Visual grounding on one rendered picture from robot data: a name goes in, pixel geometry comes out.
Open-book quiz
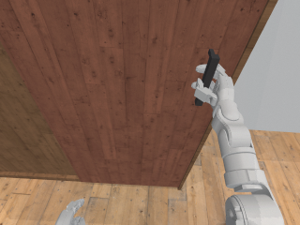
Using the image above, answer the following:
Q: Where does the handle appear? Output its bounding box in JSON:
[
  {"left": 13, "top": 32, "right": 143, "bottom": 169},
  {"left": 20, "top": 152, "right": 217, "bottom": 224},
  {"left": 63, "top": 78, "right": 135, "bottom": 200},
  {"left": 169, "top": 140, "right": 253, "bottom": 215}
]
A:
[{"left": 195, "top": 49, "right": 220, "bottom": 106}]

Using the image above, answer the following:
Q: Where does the right robot upper arm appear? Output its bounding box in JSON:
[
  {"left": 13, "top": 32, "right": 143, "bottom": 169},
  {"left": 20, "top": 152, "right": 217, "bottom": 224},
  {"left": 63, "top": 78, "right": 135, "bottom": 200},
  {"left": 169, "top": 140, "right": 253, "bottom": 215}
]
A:
[{"left": 225, "top": 194, "right": 284, "bottom": 225}]

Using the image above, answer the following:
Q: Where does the right robot forearm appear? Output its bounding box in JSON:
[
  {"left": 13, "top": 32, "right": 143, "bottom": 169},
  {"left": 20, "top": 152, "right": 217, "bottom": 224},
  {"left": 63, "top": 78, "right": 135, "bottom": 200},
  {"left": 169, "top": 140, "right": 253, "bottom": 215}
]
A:
[{"left": 211, "top": 100, "right": 285, "bottom": 225}]

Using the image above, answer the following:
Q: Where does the wardrobe door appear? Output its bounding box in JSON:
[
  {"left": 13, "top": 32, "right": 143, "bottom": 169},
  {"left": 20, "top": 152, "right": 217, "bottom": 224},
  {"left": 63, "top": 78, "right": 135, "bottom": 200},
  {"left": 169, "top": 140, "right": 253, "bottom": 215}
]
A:
[
  {"left": 0, "top": 0, "right": 268, "bottom": 188},
  {"left": 0, "top": 41, "right": 77, "bottom": 175}
]

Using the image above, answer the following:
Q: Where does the right robot hand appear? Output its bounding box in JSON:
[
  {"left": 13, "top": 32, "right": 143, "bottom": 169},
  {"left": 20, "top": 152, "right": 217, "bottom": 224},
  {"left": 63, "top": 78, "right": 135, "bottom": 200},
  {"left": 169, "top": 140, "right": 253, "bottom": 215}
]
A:
[{"left": 191, "top": 64, "right": 234, "bottom": 110}]

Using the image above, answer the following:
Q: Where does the left robot hand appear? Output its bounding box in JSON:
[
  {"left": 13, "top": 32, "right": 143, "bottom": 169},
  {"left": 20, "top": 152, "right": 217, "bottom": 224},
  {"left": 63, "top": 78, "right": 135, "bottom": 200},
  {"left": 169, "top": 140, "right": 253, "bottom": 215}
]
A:
[{"left": 54, "top": 199, "right": 88, "bottom": 225}]

